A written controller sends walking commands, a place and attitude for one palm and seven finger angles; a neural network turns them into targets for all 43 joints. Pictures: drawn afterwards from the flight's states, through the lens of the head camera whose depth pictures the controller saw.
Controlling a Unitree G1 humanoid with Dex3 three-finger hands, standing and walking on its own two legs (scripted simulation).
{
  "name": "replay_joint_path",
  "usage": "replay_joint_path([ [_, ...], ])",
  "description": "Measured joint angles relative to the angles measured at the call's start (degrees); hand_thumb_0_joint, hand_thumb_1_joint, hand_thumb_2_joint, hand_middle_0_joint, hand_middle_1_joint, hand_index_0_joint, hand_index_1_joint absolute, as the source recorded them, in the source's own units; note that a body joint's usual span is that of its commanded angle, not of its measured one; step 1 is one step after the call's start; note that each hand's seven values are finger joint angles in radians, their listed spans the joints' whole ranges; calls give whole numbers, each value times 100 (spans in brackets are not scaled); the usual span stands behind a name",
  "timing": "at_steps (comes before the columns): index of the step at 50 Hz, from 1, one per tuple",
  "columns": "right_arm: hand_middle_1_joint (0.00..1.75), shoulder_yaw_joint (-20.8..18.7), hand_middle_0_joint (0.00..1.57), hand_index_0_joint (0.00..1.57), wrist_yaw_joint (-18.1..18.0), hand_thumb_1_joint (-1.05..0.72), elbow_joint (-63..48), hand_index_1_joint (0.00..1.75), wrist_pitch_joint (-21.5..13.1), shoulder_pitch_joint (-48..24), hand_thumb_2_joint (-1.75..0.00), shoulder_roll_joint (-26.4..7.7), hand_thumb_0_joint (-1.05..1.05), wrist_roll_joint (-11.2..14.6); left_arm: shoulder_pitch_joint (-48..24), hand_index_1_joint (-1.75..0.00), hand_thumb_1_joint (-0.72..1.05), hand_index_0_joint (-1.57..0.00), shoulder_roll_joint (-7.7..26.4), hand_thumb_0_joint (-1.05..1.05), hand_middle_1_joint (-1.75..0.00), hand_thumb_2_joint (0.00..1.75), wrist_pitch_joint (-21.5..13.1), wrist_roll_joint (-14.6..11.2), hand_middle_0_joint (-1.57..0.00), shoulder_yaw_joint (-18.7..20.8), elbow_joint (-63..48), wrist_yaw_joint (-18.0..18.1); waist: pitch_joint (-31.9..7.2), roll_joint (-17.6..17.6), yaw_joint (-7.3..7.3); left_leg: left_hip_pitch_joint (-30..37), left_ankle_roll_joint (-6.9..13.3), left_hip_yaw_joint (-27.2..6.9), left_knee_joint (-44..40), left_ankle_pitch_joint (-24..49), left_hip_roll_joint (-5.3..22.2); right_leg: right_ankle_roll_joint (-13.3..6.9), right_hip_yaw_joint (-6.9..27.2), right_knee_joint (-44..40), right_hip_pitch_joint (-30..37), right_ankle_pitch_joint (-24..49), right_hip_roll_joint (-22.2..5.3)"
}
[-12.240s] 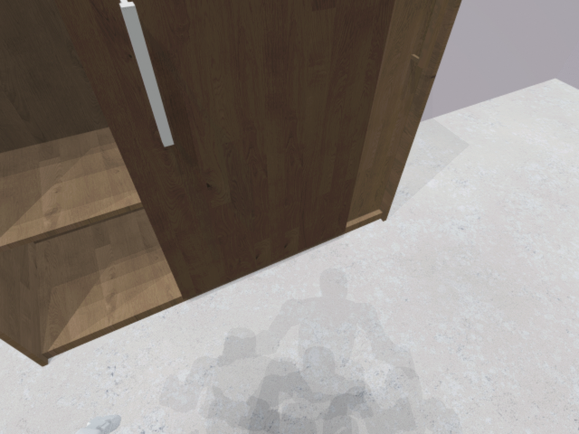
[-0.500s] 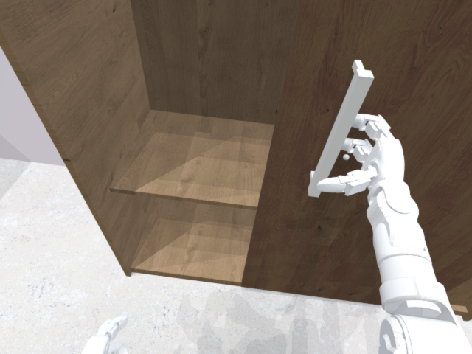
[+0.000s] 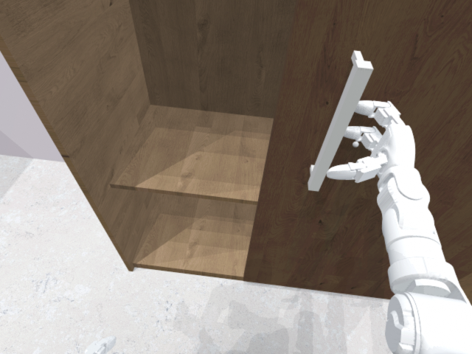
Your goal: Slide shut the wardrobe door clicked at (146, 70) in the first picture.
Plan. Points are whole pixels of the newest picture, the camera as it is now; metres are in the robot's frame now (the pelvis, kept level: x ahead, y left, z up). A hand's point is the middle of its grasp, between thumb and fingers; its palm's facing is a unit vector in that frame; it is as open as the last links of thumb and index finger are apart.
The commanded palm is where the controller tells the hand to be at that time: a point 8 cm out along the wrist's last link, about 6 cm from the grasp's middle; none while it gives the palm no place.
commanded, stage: slide the fingers in behind the handle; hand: right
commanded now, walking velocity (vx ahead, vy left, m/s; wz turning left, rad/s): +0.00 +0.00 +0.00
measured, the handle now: (332, 131) +0.48 -0.11 +0.14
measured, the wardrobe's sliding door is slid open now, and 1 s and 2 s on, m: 0.48 0.48 0.48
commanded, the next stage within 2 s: grip the handle and tug to test in 1.62 s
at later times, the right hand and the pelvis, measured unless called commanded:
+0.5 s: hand (342, 149) +0.42 -0.12 +0.16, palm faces -0.01 +1.00 +0.00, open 14.0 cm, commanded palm +0.40 -0.17 +0.15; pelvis +0.00 -0.01 +0.00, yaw +0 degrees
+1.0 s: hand (324, 145) +0.43 -0.09 +0.16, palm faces +0.00 +1.00 -0.01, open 14.0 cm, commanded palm +0.40 -0.14 +0.15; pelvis +0.00 +0.01 +0.00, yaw +0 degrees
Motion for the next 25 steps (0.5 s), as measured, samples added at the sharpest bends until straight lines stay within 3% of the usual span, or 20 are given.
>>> replay_joint_path([
  [7, 121, -32, 32, 31, -25, 50, -395, 121, 61, 390, -30, 80, -1, 12, -21, -30, 91, -20, -68, 1, -30, 90, -13, 1, -20, -34, -108, -14, -15, 7, 34, 61, -30, -91, -38, 28, -2, -25, -89, -22, 92, -16, -16],
  [12, 120, 122, 31, 30, -137, 50, -771, 120, 114, 583, -30, 228, -1, 11, -96, -30, 91, -20, -98, 1, -30, 90, -67, 6, -20, -40, -141, -25, 10, -10, -17, 120, -47, -92, -54, 36, 14, -40, -92, -18, 138, -19, 0],
  [25, 120, 410, 31, 30, -429, 50, -821, 120, 252, 406, -30, 489, -1, -54, -359, -30, 91, -20, -147, 1, -30, 90, -101, 27, -20, -86, -130, -25, 10, -1, -85, 132, -53, -59, -42, 34, 44, -44, -62, -43, 152, 15, 37],
])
